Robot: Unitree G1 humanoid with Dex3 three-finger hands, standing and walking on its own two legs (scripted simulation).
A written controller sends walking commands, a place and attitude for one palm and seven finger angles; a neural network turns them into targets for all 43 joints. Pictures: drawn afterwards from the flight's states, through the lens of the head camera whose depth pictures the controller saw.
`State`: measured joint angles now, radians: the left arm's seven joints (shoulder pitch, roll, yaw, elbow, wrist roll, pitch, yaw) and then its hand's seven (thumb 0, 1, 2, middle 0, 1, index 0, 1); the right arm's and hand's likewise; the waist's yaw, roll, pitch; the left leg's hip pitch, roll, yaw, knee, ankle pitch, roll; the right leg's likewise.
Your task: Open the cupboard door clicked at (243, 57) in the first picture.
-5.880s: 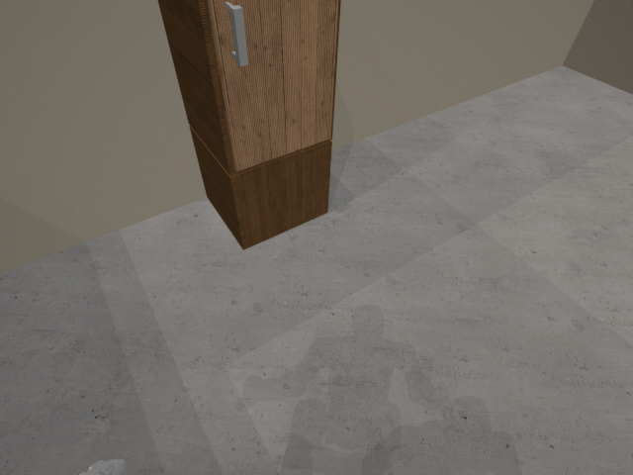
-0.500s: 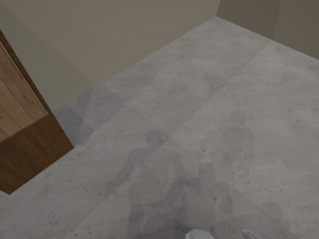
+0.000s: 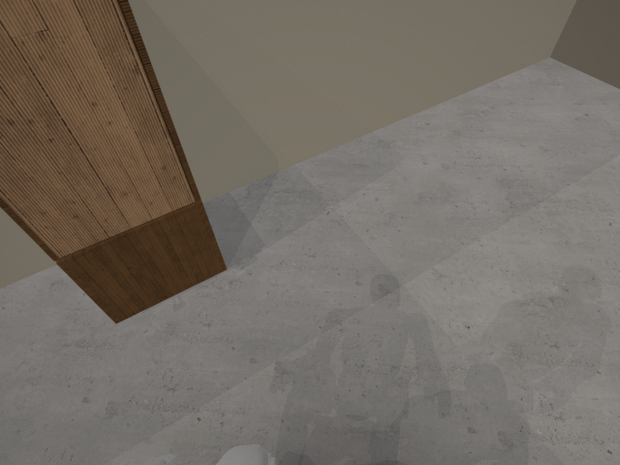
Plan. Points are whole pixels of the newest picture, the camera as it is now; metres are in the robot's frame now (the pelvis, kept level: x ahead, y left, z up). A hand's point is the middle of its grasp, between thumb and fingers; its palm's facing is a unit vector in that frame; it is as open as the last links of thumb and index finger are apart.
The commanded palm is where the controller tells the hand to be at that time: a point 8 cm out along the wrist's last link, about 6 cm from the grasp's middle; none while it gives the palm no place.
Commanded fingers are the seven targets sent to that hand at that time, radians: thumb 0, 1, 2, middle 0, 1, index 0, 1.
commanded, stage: turn to face it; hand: left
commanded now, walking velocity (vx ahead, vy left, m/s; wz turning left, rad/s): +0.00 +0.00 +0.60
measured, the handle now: out of the picture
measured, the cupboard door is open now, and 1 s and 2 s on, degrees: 0 0 0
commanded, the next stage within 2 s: take the last steps up to it in 0.78 s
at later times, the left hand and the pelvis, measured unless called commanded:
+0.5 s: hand out of the picture +0.03 +0.27 -0.15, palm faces +0.29 -0.92 -0.27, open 7.4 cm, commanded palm none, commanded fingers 0.00 0.90 0.90 -0.20 -0.30 -0.20 -0.30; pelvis -0.01 +0.03 +0.00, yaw +17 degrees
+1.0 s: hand out of the picture -0.11 +0.20 -0.18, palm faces +0.52 -0.82 -0.23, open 7.4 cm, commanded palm none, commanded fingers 0.00 0.90 0.90 -0.20 -0.30 -0.20 -0.30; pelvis -0.03 +0.02 -0.01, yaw +30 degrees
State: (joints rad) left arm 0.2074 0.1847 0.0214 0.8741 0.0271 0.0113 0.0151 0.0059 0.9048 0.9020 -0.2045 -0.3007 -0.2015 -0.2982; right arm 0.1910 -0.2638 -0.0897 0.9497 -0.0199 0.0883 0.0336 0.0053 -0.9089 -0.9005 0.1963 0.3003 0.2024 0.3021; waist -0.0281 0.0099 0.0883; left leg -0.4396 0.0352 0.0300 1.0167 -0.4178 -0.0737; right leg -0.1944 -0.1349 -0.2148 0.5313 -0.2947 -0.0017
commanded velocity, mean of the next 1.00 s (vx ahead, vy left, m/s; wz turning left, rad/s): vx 0.04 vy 0.00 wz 0.39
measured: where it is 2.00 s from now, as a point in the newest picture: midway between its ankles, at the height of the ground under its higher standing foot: outside the picture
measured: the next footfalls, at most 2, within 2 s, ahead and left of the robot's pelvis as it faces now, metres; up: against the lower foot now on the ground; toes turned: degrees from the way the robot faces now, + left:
left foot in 0.14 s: +0.03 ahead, +0.15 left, +0.00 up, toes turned +12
right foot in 0.60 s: +0.07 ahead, -0.09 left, +0.00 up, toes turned +18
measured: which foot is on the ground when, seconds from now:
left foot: up 0.00-0.12, down 0.14-0.60, up 0.62-1.00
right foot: down 0.00-0.14, up 0.16-0.58, down 0.60-1.00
